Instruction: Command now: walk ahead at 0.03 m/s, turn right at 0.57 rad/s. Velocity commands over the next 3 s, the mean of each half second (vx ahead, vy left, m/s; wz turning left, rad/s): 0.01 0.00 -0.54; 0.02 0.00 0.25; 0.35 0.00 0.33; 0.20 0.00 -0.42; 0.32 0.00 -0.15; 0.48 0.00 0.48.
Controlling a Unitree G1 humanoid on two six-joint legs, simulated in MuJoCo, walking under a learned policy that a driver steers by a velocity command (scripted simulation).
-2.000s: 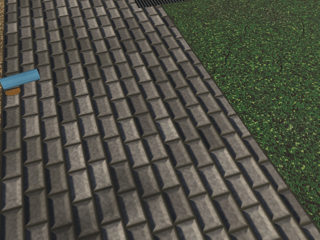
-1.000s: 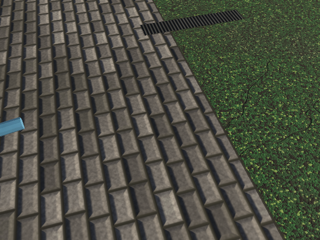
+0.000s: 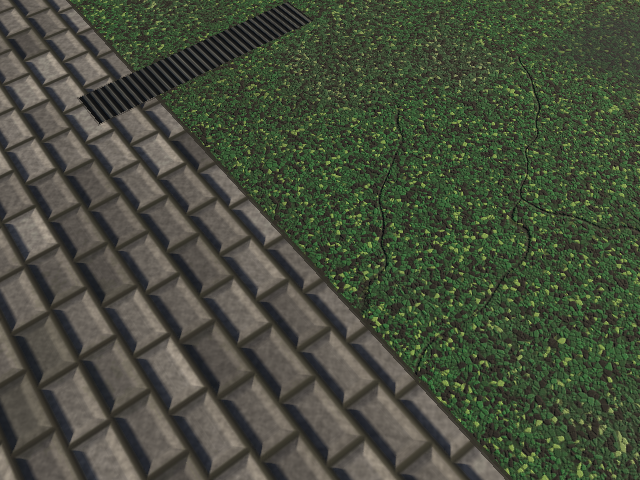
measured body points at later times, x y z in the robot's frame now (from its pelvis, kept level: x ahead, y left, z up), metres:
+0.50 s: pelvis +0.02 +0.03 +0.01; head +0.06 +0.03 +0.45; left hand +0.26 +0.25 -0.10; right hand +0.04 -0.27 -0.10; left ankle +0.04 +0.16 -0.74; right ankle -0.01 -0.11 -0.70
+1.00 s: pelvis +0.02 +0.04 -0.02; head +0.05 +0.06 +0.43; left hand +0.22 +0.30 -0.13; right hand +0.11 -0.27 -0.11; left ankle +0.02 +0.12 -0.74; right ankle -0.02 -0.11 -0.73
